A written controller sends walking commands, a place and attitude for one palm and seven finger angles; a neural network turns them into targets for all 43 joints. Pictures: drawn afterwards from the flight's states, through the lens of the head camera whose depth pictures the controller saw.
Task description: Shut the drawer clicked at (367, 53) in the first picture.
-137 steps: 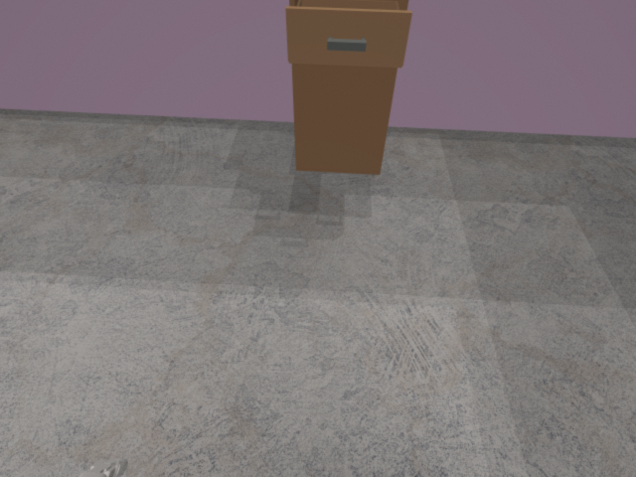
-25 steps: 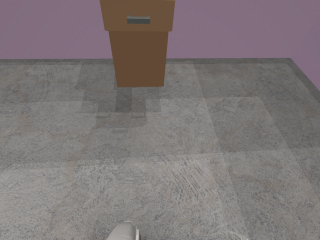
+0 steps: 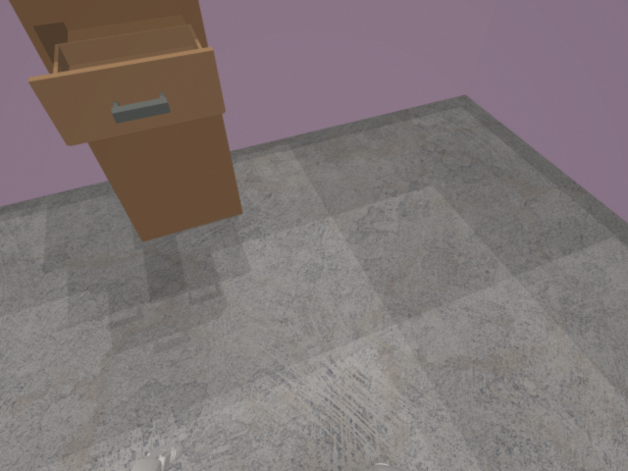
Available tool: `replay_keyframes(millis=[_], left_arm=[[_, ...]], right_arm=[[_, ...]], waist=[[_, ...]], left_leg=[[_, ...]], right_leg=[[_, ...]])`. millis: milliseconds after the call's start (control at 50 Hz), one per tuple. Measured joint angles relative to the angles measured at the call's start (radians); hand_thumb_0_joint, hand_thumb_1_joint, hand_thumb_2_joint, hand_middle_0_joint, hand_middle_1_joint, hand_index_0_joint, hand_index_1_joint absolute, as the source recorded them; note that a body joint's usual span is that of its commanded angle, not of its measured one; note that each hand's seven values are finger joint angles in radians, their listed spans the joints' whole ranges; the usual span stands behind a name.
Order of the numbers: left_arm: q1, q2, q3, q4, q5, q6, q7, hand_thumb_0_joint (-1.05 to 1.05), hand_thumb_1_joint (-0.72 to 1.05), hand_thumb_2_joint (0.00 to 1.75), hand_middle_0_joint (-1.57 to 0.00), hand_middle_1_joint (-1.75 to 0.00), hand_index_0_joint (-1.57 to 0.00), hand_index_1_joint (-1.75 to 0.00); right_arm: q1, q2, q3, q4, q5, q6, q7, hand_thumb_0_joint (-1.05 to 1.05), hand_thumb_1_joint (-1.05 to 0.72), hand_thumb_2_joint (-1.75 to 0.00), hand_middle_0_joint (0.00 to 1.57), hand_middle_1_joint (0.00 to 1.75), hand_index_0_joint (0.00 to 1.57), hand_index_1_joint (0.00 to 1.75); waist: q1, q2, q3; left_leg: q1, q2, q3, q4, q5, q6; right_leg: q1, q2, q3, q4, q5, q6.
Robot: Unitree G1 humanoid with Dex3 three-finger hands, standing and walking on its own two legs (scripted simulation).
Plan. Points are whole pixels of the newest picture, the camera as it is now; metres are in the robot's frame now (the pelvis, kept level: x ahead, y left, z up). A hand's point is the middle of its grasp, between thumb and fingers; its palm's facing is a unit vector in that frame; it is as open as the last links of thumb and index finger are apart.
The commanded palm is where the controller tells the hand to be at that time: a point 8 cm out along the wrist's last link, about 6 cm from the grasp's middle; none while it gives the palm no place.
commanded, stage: walk to a spot facing it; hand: left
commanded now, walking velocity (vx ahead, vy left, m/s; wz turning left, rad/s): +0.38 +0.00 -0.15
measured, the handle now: (140, 105) +0.86 +0.40 +0.00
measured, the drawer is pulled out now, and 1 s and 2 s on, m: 0.29 0.29 0.29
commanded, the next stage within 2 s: turn to face it in 0.66 s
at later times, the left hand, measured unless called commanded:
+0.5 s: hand (166, 453) +0.19 +0.23 -0.19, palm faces +0.01 -0.99 -0.15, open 7.3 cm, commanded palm none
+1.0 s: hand (252, 258) +0.54 +0.13 -0.16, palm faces -0.19 -0.96 -0.21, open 7.3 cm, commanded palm none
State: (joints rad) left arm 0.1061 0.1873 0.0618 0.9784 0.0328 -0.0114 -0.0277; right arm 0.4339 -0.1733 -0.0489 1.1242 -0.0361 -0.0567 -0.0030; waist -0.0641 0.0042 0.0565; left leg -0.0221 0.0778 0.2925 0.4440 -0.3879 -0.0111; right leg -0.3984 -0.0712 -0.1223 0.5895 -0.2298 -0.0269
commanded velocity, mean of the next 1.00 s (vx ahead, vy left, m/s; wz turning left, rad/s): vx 0.21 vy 0.00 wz -0.09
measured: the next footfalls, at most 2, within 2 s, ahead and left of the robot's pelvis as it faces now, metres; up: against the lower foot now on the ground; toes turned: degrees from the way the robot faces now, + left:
right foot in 0.02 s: +0.13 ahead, -0.12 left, +0.00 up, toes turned -8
left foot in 0.40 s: +0.30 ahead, +0.14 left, +0.00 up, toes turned +9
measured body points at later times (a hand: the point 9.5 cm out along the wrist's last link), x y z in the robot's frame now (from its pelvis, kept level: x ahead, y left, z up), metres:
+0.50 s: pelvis +0.21 +0.05 +0.00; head +0.21 +0.08 +0.44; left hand +0.19 +0.28 -0.18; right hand +0.26 -0.21 -0.13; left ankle +0.26 +0.13 -0.73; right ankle +0.12 -0.09 -0.65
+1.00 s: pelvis +0.37 -0.01 -0.01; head +0.40 -0.04 +0.43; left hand +0.55 +0.18 -0.14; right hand +0.26 -0.20 -0.18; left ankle +0.29 +0.13 -0.66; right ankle +0.44 -0.11 -0.73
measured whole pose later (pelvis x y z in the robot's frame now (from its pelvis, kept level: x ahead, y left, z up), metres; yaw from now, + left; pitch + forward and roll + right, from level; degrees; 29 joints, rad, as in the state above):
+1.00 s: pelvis +0.37 -0.01 -0.01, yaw -10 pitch -2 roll +0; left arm 0.08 0.14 0.04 0.98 0.02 -0.05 0.02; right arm 0.38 -0.12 -0.04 1.13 -0.01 0.02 -0.01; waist -0.06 0.03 0.10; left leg -0.29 0.10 0.08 1.13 -0.54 -0.02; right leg -0.38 -0.07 -0.20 0.65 -0.23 -0.07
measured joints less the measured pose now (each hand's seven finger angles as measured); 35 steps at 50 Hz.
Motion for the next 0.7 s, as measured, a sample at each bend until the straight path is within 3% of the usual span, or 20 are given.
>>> replay_keyframes(millis=[40,100,160,280,380,400,460,520,600,700], left_arm=[[-0.011,-0.001,-0.004,-0.003,0.000,-0.028,0.003,0.00,0.91,0.90,-0.20,-0.30,-0.20,-0.30],[0.011,-0.014,-0.011,0.002,-0.014,-0.055,0.013,0.00,0.91,0.89,-0.20,-0.30,-0.20,-0.30],[0.072,-0.028,-0.002,0.024,-0.022,-0.056,0.036,-0.01,0.92,0.89,-0.20,-0.30,-0.20,-0.30],[0.174,0.006,0.000,0.090,-0.011,-0.043,0.038,-0.02,0.94,0.89,-0.20,-0.30,-0.20,-0.30],[0.244,0.010,0.002,0.125,-0.010,-0.031,0.028,-0.01,0.92,0.89,-0.20,-0.30,-0.20,-0.30],[0.260,0.011,0.003,0.128,-0.011,-0.027,0.026,-0.01,0.92,0.89,-0.20,-0.30,-0.20,-0.30],[0.262,0.013,0.007,0.148,-0.014,0.001,0.023,0.00,0.91,0.89,-0.20,-0.30,-0.20,-0.30],[0.238,0.013,0.012,0.146,-0.009,0.007,0.014,0.00,0.91,0.89,-0.20,-0.30,-0.20,-0.30],[0.197,0.001,0.016,0.106,-0.006,0.013,0.009,0.00,0.91,0.89,-0.20,-0.30,-0.20,-0.30],[0.140,-0.011,0.025,0.061,-0.005,0.032,0.006,0.00,0.92,0.89,-0.20,-0.30,-0.20,-0.30]], right_arm=[[0.024,0.013,0.007,0.019,0.010,0.010,0.005,0.00,-0.91,-0.90,0.20,0.30,0.20,0.30],[0.003,0.023,0.010,0.038,0.017,0.038,0.012,0.00,-0.91,-0.90,0.20,0.30,0.20,0.30],[-0.046,0.022,0.002,0.015,0.011,0.050,0.013,0.01,-0.91,-0.90,0.20,0.30,0.20,0.30],[-0.152,0.020,-0.011,-0.071,0.004,0.043,0.019,0.01,-0.92,-0.90,0.20,0.30,0.20,0.30],[-0.192,-0.022,-0.017,-0.106,0.009,0.015,0.031,0.01,-0.94,-0.90,0.20,0.30,0.20,0.30],[-0.198,-0.029,-0.016,-0.113,0.006,0.004,0.029,0.01,-0.94,-0.90,0.20,0.30,0.20,0.30],[-0.210,-0.021,-0.009,-0.123,-0.002,-0.020,0.013,0.01,-0.93,-0.90,0.20,0.30,0.20,0.30],[-0.185,0.005,0.005,-0.114,0.000,-0.025,-0.003,0.00,-0.92,-0.90,0.20,0.30,0.20,0.30],[-0.134,0.041,0.017,-0.080,0.008,-0.025,-0.015,0.00,-0.92,-0.90,0.20,0.30,0.20,0.30],[-0.075,0.072,0.021,-0.049,0.013,-0.016,-0.012,0.00,-0.92,-0.90,0.20,0.30,0.20,0.30]], waist=[[0.003,0.006,0.009],[0.016,0.010,0.018],[0.024,0.016,0.000],[0.036,0.008,-0.037],[0.072,-0.004,-0.041],[0.074,-0.010,-0.041],[0.074,-0.038,-0.031],[0.075,-0.049,-0.030],[0.087,-0.047,-0.029],[0.077,-0.036,-0.013]], left_leg=[[-0.052,0.042,-0.018,0.183,-0.059,-0.004],[-0.236,0.047,-0.144,0.609,-0.078,0.007],[-0.383,0.061,-0.193,0.723,0.008,0.000],[-0.487,0.089,-0.190,0.450,0.125,-0.023],[-0.389,0.061,-0.157,0.199,0.149,-0.016],[-0.367,0.051,-0.149,0.175,0.157,0.000],[-0.341,0.037,-0.108,0.227,0.113,0.048],[-0.254,0.021,-0.072,0.138,0.116,0.052],[-0.142,0.003,-0.025,0.003,0.134,0.048],[-0.044,-0.004,0.028,-0.074,0.114,0.033]], right_leg=[[0.037,0.019,-0.014,-0.020,0.052,-0.023],[0.076,0.036,-0.020,0.018,-0.016,-0.022],[0.150,0.054,-0.015,-0.058,-0.019,-0.008],[0.255,0.064,-0.005,-0.160,-0.035,0.010],[0.313,0.047,0.007,-0.108,-0.133,0.050],[0.302,0.038,0.017,-0.053,-0.173,0.045],[0.158,0.034,0.080,0.340,-0.244,0.007],[0.013,0.023,0.083,0.580,-0.129,-0.005],[-0.120,-0.005,0.074,0.605,-0.020,0.015],[-0.202,-0.035,0.050,0.476,0.046,0.041]])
